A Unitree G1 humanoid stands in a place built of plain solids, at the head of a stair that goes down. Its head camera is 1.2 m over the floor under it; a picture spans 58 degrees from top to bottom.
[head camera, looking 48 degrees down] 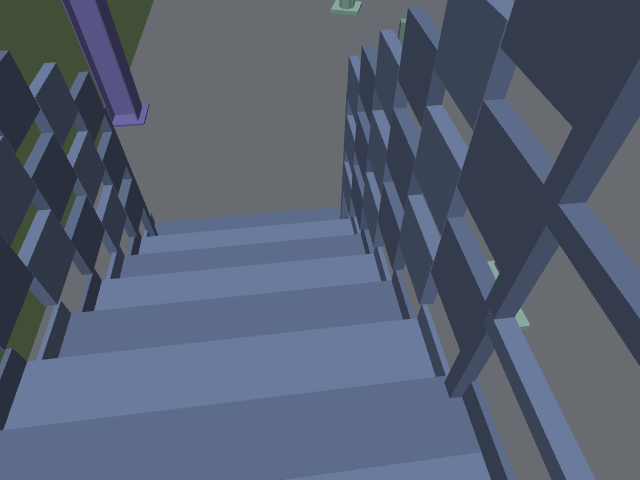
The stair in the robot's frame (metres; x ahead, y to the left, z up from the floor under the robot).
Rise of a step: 0.17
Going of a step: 0.30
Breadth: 1.40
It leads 7 degrees to the left of straight ahead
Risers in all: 7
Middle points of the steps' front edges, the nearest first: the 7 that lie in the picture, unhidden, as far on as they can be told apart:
0.47 0.28 0.00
0.77 0.32 -0.17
1.06 0.36 -0.34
1.36 0.39 -0.51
1.66 0.43 -0.68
1.96 0.47 -0.85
2.25 0.51 -1.02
